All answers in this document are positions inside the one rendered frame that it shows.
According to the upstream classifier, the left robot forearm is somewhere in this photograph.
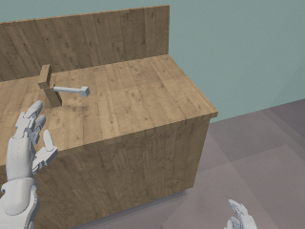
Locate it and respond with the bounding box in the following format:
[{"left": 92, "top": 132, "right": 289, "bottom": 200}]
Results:
[{"left": 0, "top": 177, "right": 41, "bottom": 229}]

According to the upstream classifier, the counter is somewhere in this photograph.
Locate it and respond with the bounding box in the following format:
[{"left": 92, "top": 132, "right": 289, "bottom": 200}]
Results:
[{"left": 0, "top": 4, "right": 218, "bottom": 229}]

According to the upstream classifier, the left robot hand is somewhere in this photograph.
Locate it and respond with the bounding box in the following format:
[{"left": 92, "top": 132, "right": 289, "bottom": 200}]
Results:
[{"left": 6, "top": 100, "right": 58, "bottom": 181}]

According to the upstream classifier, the right robot hand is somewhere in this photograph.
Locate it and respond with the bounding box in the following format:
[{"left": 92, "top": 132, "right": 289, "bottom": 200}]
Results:
[{"left": 224, "top": 199, "right": 258, "bottom": 229}]

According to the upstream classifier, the tap lever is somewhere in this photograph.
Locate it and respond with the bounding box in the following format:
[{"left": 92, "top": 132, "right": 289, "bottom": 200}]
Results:
[{"left": 53, "top": 86, "right": 91, "bottom": 97}]

